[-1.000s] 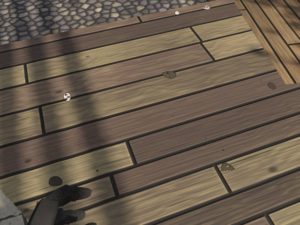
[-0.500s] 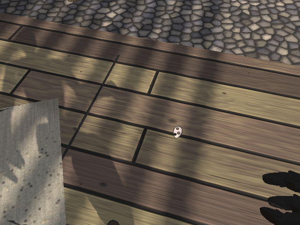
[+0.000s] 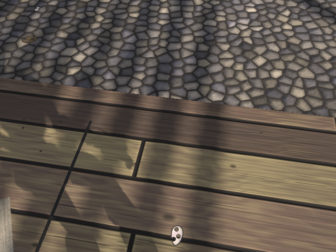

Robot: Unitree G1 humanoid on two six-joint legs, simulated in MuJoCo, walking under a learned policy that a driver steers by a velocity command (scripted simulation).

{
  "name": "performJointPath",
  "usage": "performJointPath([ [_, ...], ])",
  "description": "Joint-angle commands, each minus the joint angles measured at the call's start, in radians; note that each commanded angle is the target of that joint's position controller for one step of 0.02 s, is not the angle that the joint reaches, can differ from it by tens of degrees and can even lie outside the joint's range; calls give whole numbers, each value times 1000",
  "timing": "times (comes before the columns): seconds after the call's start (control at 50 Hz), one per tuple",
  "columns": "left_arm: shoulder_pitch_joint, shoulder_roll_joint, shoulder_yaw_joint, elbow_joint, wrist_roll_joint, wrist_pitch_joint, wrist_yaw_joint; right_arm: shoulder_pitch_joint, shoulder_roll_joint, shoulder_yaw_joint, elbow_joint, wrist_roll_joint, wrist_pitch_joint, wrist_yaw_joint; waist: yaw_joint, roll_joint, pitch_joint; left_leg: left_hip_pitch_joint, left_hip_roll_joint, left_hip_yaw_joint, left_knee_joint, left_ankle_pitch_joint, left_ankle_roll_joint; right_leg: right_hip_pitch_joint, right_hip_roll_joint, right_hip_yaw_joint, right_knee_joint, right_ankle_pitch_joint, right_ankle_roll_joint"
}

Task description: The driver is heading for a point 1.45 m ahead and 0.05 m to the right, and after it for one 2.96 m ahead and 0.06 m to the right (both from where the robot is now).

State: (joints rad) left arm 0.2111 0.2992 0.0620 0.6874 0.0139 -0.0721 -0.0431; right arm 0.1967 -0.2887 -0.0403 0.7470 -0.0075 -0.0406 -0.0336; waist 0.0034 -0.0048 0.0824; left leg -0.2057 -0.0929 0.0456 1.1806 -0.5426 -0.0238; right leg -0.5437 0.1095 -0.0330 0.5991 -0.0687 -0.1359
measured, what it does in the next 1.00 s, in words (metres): walks ahead: left foot, then right foot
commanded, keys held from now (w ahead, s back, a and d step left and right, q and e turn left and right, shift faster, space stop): e+shift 0.28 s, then q+shift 0.72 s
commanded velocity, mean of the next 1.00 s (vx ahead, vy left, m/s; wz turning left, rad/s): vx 0.05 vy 0.00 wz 0.06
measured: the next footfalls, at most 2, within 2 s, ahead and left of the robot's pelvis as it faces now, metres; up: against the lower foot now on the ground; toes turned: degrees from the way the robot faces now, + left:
left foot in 0.50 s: +0.29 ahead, +0.14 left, +0.00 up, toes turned -22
right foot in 0.86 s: +0.22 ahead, -0.07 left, +0.00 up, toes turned +9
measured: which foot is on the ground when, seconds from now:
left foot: up 0.00-0.48, down 0.50-0.86, up 0.88-1.00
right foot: down 0.00-0.52, up 0.54-0.84, down 0.86-1.00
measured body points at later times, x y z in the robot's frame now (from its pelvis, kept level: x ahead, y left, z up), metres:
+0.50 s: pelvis +0.17 +0.04 +0.03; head +0.17 +0.04 +0.48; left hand +0.43 +0.22 -0.04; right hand +0.22 -0.27 -0.07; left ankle +0.26 +0.16 -0.70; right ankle +0.16 -0.04 -0.70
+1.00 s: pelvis +0.18 +0.03 +0.04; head +0.21 +0.01 +0.49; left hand +0.31 +0.32 -0.04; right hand +0.36 -0.27 -0.06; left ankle +0.18 +0.17 -0.63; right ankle +0.18 -0.08 -0.70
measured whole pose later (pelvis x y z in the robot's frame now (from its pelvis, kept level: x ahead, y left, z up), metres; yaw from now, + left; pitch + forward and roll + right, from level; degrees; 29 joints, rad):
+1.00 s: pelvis +0.18 +0.03 +0.04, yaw +7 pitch +2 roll +0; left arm 0.16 0.27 0.08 0.68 0.02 0.00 0.03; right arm 0.21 -0.37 -0.12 0.64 0.03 0.05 -0.03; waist -0.01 0.05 0.03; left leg -0.55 -0.11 -0.18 1.05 -0.40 -0.06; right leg -0.21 0.05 0.03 0.42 -0.24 -0.04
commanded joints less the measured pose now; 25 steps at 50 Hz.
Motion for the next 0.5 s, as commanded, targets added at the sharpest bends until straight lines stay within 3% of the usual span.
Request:
performJointPath([
  [0.02,32,191,56,-148,12,14,19,66,-152,-14,-138,13,-22,39,5,-27,-364,-493,-16,-234,398,26,-2,650,-386,798,-287,55,-267],
  [0.04,-5,150,44,-153,-25,26,23,-19,-150,-22,-153,2,-11,26,-18,115,-242,-495,20,-215,300,89,4,492,-324,740,-336,-178,-204],
  [0.06,-21,141,39,-157,-35,29,27,-39,-136,-20,-165,-6,5,16,-37,115,-201,-460,34,-217,220,122,3,385,-286,713,-357,-230,-172],
  [0.1,-43,141,46,-167,-28,43,39,-45,-122,-27,-165,-9,23,11,-52,34,-131,-395,53,-212,52,149,-10,262,-186,592,-362,-151,-116],
  [0.16,12,166,62,-154,-32,65,68,-80,-69,-21,-158,-17,19,0,-22,-2,-189,-382,33,-195,-115,190,-49,297,-150,517,-290,160,-86],
  [0.2,14,180,69,-159,-40,89,87,-111,-69,-26,-158,-5,24,-7,-10,-31,-234,-405,26,-214,-173,238,-69,352,-143,528,-265,134,-54],
  [0.24,-3,178,71,-171,-46,109,99,-146,-76,-33,-157,4,25,-12,3,-67,-227,-419,23,-228,-236,283,-74,364,-125,545,-260,16,-19],
  [0.28,-10,171,72,-178,-44,122,102,-181,-78,-39,-158,6,18,-12,18,-103,-205,-410,18,-235,-300,306,-74,364,-109,567,-258,-66,-5],
  [0.32,-27,138,59,-183,-30,126,103,-161,-88,-42,-136,5,8,-7,30,-134,-223,-398,52,-216,-330,341,-76,405,-124,529,-224,-28,-15],
  [0.38,-20,80,27,-175,-5,123,96,-174,-84,-32,-137,-2,-6,7,60,-136,-238,-331,102,-180,-358,344,-68,414,-176,517,-172,169,-49],
  [0.42,-34,30,-1,-161,9,115,83,-154,-69,-21,-129,-2,-16,24,53,-109,-231,-211,134,-164,-439,334,-42,369,-204,502,-160,255,-60],
  [0.46,-54,44,-6,-145,12,103,64,-133,-70,-23,-123,7,-23,40,34,-97,-191,-82,112,-136,-594,376,-10,318,-203,479,-156,266,-60],
  [0.48,-44,75,2,-133,6,98,60,-134,-88,-29,-129,8,-26,44,24,-89,-160,-50,94,-140,-703,471,12,316,-185,470,-154,224,-43],
  [0.5,-16,99,10,-121,5,89,58,-142,-130,-38,-143,0,-26,44,31,-47,-143,-34,123,-203,-744,618,42,323,-152,450,-128,123,-8],
])
Keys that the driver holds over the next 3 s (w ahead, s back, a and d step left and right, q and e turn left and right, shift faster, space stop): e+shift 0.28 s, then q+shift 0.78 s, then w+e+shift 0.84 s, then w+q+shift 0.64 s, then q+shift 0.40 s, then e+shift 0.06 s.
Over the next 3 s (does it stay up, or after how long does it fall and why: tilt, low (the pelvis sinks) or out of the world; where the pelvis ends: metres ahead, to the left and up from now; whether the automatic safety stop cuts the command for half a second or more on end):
stays up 1.57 -0.20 -0.08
